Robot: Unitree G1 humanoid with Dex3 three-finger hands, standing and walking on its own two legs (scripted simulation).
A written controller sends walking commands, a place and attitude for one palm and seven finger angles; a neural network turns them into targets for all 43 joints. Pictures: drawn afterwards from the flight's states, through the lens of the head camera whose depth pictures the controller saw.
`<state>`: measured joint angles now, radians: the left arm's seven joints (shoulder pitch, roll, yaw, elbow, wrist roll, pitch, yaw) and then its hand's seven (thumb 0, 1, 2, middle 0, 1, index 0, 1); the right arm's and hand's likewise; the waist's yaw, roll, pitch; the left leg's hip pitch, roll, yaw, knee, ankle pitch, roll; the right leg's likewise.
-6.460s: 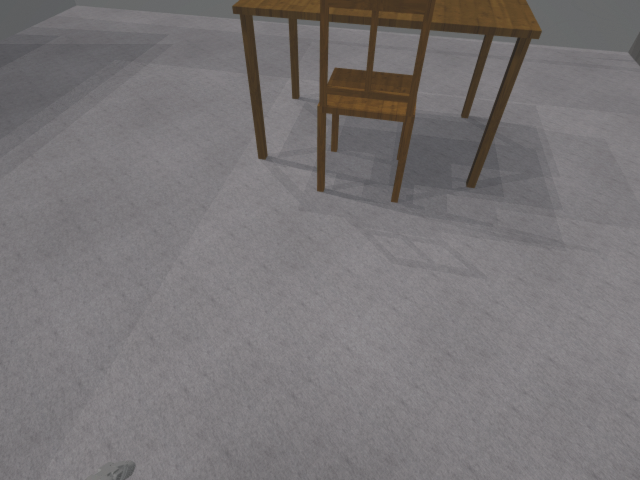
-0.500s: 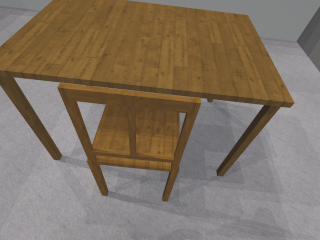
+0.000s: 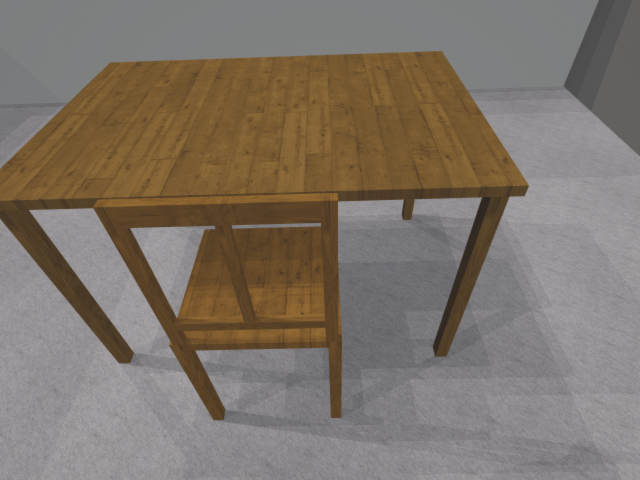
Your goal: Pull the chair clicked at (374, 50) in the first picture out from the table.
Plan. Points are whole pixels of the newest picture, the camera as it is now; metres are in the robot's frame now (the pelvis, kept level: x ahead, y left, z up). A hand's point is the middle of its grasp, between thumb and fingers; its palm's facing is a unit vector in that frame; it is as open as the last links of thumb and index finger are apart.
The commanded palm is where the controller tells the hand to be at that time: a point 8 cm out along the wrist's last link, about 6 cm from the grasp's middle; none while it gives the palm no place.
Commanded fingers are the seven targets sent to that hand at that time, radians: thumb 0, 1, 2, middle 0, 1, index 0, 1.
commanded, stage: come to a stop and stand still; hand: left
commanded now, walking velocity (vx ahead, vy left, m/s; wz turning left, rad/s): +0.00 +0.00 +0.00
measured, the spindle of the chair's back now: (237, 276) +0.50 +0.19 -0.09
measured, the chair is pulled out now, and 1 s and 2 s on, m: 0.00 0.00 0.00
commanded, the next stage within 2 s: look again from close up in 0.98 s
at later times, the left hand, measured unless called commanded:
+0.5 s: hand out of the picture -0.01 +0.14 -0.18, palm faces +0.08 -0.99 -0.15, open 7.3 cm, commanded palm none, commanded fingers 0.00 0.90 0.90 -0.20 -0.30 -0.20 -0.30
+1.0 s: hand out of the picture +0.04 +0.17 -0.18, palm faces +0.05 -0.98 -0.19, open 7.3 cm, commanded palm none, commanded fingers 0.00 0.90 0.90 -0.20 -0.30 -0.20 -0.30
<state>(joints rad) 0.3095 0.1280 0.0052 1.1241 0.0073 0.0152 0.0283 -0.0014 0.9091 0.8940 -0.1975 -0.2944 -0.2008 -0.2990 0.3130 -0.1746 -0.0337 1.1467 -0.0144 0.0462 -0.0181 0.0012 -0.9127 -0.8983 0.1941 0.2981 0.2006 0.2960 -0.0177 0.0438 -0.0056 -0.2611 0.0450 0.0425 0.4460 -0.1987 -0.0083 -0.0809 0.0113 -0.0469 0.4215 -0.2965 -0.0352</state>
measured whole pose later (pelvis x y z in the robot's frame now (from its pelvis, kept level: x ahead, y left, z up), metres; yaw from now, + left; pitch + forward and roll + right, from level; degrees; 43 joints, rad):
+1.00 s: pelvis +0.05 +0.00 +0.00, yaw +0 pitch -1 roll +1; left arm 0.30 0.14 0.00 1.13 0.00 0.00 0.04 0.00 0.91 0.89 -0.20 -0.29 -0.20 -0.30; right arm 0.23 -0.16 0.00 1.15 -0.01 0.00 -0.04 0.00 -0.93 -0.90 0.19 0.30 0.20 0.30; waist 0.01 -0.01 0.05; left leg -0.18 0.02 0.04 0.42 -0.21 -0.03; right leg 0.00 -0.01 -0.04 0.38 -0.35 -0.02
